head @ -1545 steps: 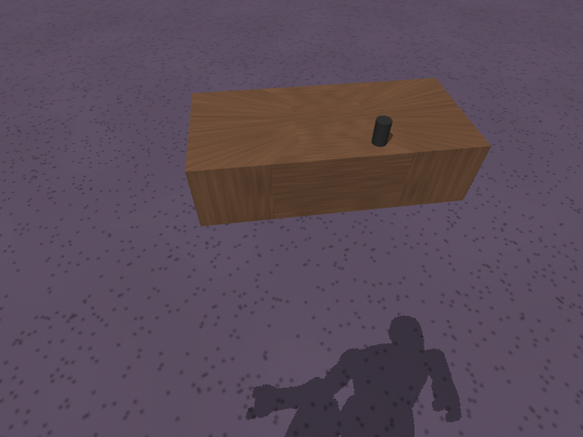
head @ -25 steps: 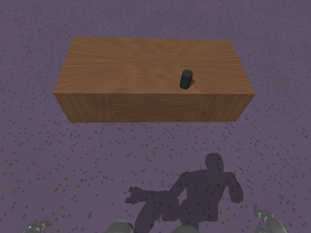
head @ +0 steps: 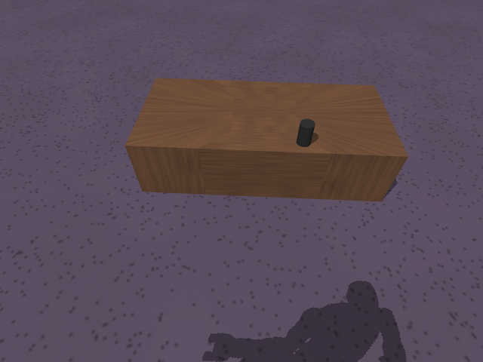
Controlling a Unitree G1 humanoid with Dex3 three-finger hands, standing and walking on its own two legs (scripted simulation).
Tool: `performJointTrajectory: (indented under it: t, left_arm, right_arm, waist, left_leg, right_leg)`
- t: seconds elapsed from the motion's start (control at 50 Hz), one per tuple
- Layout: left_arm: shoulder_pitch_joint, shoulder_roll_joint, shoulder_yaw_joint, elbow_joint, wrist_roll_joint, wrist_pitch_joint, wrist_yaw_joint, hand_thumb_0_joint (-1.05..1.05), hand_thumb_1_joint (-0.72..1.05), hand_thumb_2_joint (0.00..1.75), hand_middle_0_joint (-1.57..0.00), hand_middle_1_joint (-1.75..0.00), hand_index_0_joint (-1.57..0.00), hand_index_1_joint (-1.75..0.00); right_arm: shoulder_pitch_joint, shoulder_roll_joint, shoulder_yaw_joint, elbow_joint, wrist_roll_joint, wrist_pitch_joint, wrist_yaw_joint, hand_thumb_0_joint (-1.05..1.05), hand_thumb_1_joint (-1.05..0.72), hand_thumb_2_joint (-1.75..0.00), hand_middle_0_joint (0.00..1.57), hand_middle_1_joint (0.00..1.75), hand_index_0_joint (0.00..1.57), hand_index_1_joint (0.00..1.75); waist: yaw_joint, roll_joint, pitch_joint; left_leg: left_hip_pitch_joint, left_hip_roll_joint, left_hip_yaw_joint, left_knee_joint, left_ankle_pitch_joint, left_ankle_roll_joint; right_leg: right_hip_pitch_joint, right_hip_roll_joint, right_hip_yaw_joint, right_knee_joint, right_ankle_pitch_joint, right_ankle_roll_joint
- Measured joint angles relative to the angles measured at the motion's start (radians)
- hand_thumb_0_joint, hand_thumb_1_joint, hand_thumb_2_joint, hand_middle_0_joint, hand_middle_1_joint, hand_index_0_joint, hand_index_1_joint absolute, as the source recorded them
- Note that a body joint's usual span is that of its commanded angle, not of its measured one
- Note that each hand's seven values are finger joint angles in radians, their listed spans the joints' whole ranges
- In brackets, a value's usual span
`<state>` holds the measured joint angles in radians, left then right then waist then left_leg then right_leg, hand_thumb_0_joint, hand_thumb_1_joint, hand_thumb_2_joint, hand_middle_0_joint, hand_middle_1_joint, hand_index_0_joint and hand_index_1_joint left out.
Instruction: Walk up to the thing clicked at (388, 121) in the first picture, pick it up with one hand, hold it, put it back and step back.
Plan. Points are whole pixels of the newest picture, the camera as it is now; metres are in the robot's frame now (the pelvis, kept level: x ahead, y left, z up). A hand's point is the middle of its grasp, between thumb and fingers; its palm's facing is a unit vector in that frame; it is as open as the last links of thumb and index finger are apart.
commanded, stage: step back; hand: right
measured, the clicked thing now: (305, 133) +1.10 -0.27 -0.38
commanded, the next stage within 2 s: stand in 0.78 s
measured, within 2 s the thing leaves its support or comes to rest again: neither
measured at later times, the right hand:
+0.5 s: hand out of the picture +0.10 -0.25 -0.14, palm faces -0.02 +0.93 -0.36, open 7.3 cm
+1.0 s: hand out of the picture +0.13 -0.25 -0.13, palm faces +0.02 +0.95 -0.32, open 7.3 cm
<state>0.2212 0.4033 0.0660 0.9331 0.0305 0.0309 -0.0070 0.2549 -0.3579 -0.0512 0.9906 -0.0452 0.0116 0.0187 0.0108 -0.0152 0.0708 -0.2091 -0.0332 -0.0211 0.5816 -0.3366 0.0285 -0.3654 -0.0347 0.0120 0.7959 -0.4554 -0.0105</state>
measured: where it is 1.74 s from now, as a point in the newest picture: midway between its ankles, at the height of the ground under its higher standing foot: outside the picture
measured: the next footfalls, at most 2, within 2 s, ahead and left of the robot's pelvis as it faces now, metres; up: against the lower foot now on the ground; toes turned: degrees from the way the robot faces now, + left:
none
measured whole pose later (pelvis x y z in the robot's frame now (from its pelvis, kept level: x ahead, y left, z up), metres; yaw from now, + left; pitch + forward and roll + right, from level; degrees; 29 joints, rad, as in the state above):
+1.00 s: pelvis +0.03 +0.00 +0.02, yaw -1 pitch -3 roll +0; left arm 0.05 0.34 0.00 1.11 0.01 -0.02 0.00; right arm 0.05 -0.34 -0.02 1.11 -0.01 -0.02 0.01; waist -0.01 0.00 0.07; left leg -0.10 0.01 0.02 0.34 -0.19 -0.01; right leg -0.10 -0.01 0.01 0.36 -0.21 0.01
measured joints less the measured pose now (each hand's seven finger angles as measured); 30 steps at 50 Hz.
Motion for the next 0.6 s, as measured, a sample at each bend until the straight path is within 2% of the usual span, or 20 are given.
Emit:
performJointTrajectory:
  t: [0.04,0.1,0.14,0.2,0.24,0.32,0.36,0.42,0.46,0.48,0.52,0.6]
  left_arm:
    - [0.008,0.004,0.000,0.017,-0.007,-0.006,-0.007,0.01,0.91,0.90,-0.20,-0.30,-0.20,-0.30]
    - [0.019,0.000,0.002,0.040,-0.007,-0.023,-0.014,0.01,0.91,0.90,-0.20,-0.30,-0.20,-0.30]
    - [0.014,-0.018,0.002,0.057,0.000,-0.035,-0.008,0.01,0.91,0.90,-0.20,-0.30,-0.20,-0.30]
    - [0.012,-0.039,-0.005,0.060,0.009,-0.055,-0.007,0.01,0.91,0.90,-0.20,-0.30,-0.20,-0.30]
    - [0.007,-0.054,-0.010,0.056,0.009,-0.061,-0.006,0.01,0.91,0.90,-0.20,-0.30,-0.20,-0.30]
    - [-0.007,-0.063,-0.022,0.057,0.008,-0.059,-0.008,0.00,0.90,0.90,-0.20,-0.30,-0.20,-0.30]
    - [-0.015,-0.056,-0.027,0.060,0.004,-0.048,-0.008,0.00,0.90,0.90,-0.20,-0.30,-0.20,-0.30]
    - [-0.022,-0.044,-0.030,0.078,-0.010,-0.034,-0.006,0.01,0.91,0.90,-0.20,-0.30,-0.20,-0.30]
    - [-0.030,-0.034,-0.030,0.090,-0.013,-0.038,-0.004,0.01,0.91,0.90,-0.20,-0.30,-0.20,-0.30]
    - [-0.035,-0.029,-0.030,0.095,-0.015,-0.044,-0.002,0.01,0.91,0.90,-0.20,-0.30,-0.20,-0.30]
    - [-0.046,-0.026,-0.031,0.105,-0.018,-0.051,0.001,0.01,0.91,0.90,-0.20,-0.30,-0.20,-0.30]
    - [-0.081,-0.023,-0.037,0.112,-0.022,-0.053,0.005,0.01,0.91,0.90,-0.20,-0.30,-0.20,-0.30]
  right_arm:
    - [-0.003,0.011,0.008,0.002,-0.003,-0.011,0.000,0.01,-0.91,-0.90,0.20,0.30,0.21,0.30]
    - [-0.018,0.013,0.012,-0.002,-0.002,-0.014,0.006,0.01,-0.90,-0.90,0.20,0.30,0.21,0.30]
    - [-0.032,0.003,0.010,-0.006,0.005,-0.006,0.004,0.01,-0.90,-0.90,0.20,0.30,0.21,0.30]
    - [-0.042,-0.005,0.007,-0.002,0.009,0.002,-0.002,0.00,-0.91,-0.90,0.20,0.30,0.21,0.30]
    - [-0.047,-0.017,0.003,-0.002,0.013,-0.003,-0.002,0.00,-0.91,-0.90,0.20,0.30,0.21,0.30]
    - [-0.052,-0.036,-0.006,0.006,0.012,-0.020,0.000,0.00,-0.91,-0.90,0.20,0.30,0.21,0.30]
    - [-0.058,-0.033,-0.012,0.014,0.006,-0.028,-0.004,0.00,-0.91,-0.90,0.20,0.30,0.21,0.30]
    - [-0.068,-0.014,-0.004,0.026,0.003,-0.030,-0.005,0.00,-0.91,-0.90,0.20,0.30,0.21,0.30]
    - [-0.079,0.000,0.006,0.034,0.005,-0.029,-0.004,0.00,-0.91,-0.90,0.20,0.30,0.21,0.30]
    - [-0.086,0.007,0.011,0.039,0.008,-0.028,-0.004,0.00,-0.91,-0.90,0.20,0.30,0.21,0.30]
    - [-0.101,0.019,0.018,0.044,0.014,-0.028,-0.006,0.00,-0.91,-0.90,0.20,0.30,0.21,0.30]
    - [-0.134,0.033,0.023,0.049,0.022,-0.030,-0.011,0.00,-0.91,-0.90,0.20,0.30,0.21,0.30]
  waist:
    - [-0.005,-0.006,-0.009]
    - [-0.006,-0.003,-0.018]
    - [-0.007,0.030,-0.010]
    - [0.003,0.041,-0.020]
    - [0.011,0.043,-0.016]
    - [0.017,0.040,-0.014]
    - [0.015,0.022,-0.008]
    - [0.011,0.003,-0.018]
    - [0.009,-0.001,-0.016]
    - [0.010,-0.002,-0.013]
    - [0.007,0.002,-0.011]
    - [0.004,0.004,-0.002]
  left_leg:
    - [0.008,0.011,0.001,-0.022,0.018,-0.009]
    - [0.006,0.030,0.007,-0.012,0.013,-0.026]
    - [-0.004,0.062,-0.006,0.033,-0.013,-0.035]
    - [-0.062,0.042,-0.040,0.156,-0.134,-0.022]
    - [-0.094,0.030,-0.038,0.203,-0.149,-0.017]
    - [-0.088,0.044,-0.004,0.085,-0.086,-0.016]
    - [-0.063,0.032,0.011,0.015,0.055,-0.023]
    - [-0.054,0.027,0.028,0.011,0.048,-0.018]
    - [-0.042,0.037,0.031,0.008,0.035,-0.019]
    - [-0.035,0.042,0.033,0.006,0.032,-0.022]
    - [-0.024,0.051,0.031,-0.004,0.030,-0.026]
    - [-0.001,0.048,0.036,-0.039,0.041,-0.027]
  right_leg:
    - [0.011,0.009,0.003,-0.010,0.014,-0.002]
    - [0.080,0.017,-0.012,-0.157,0.059,-0.003]
    - [0.114,0.047,-0.029,-0.223,0.186,-0.004]
    - [0.112,0.052,-0.041,-0.221,0.183,-0.017]
    - [0.117,0.042,-0.042,-0.228,0.181,-0.018]
    - [0.115,0.019,-0.047,-0.220,0.170,0.004]
    - [0.106,0.000,-0.037,-0.184,0.146,0.018]
    - [0.101,0.006,-0.004,-0.159,0.075,0.004]
    - [0.125,0.016,-0.002,-0.203,0.134,0.002]
    - [0.138,0.019,-0.002,-0.225,0.164,0.014]
    - [0.157,0.027,-0.004,-0.252,0.164,0.026]
    - [0.174,0.024,0.000,-0.276,0.163,0.028]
